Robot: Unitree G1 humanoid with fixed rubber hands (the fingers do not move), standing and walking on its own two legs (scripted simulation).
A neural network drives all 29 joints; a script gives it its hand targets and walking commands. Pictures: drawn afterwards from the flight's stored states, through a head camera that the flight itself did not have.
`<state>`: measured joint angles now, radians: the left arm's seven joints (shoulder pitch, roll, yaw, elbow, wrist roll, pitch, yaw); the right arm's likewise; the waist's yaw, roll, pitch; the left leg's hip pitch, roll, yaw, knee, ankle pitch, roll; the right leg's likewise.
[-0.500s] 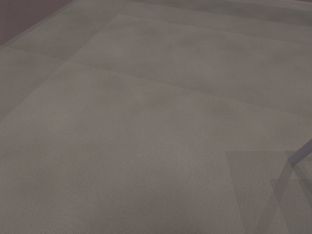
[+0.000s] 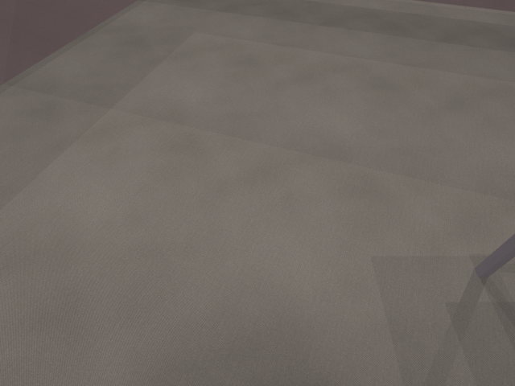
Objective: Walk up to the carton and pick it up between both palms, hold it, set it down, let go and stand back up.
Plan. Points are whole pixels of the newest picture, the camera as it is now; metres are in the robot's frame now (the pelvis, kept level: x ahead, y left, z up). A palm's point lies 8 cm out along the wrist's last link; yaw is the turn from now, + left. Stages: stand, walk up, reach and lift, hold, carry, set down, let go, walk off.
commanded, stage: stand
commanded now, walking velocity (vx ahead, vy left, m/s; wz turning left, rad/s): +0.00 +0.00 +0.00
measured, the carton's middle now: out of the picture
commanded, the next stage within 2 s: none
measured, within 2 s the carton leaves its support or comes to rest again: neither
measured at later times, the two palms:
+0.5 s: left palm out of the picture -0.03 +0.20 -0.15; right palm out of the picture -0.04 -0.19 -0.15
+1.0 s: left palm out of the picture -0.04 +0.20 -0.15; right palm out of the picture -0.05 -0.18 -0.15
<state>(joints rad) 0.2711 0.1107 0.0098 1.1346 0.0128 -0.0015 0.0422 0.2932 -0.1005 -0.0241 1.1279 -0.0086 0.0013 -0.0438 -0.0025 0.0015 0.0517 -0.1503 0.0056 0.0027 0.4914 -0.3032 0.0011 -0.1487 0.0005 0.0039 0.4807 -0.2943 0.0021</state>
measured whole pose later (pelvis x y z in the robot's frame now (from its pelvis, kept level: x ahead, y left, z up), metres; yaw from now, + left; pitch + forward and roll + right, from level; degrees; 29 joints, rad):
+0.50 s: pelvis +0.00 +0.00 +0.00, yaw +0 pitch -3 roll +0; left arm 0.28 0.09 0.00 1.19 0.01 0.00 0.05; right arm 0.30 -0.08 -0.01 1.18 -0.01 0.00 -0.05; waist 0.00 0.00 0.05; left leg -0.13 0.00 0.01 0.47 -0.29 0.01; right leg -0.13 0.00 0.01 0.45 -0.28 0.01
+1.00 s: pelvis -0.01 +0.01 +0.00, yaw +0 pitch -2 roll +0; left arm 0.30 0.09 0.00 1.19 0.01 0.00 0.05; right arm 0.32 -0.08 -0.01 1.17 -0.01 -0.01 -0.05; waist -0.01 0.00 0.05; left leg -0.15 -0.01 0.01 0.46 -0.28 0.01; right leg -0.15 -0.01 0.01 0.45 -0.27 0.01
